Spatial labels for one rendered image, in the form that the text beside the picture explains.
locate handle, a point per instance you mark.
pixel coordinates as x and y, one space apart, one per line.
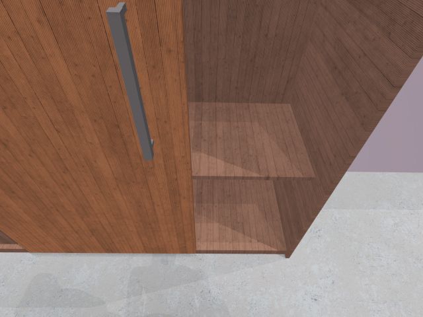
119 31

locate wardrobe door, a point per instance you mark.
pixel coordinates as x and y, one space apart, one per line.
73 178
5 239

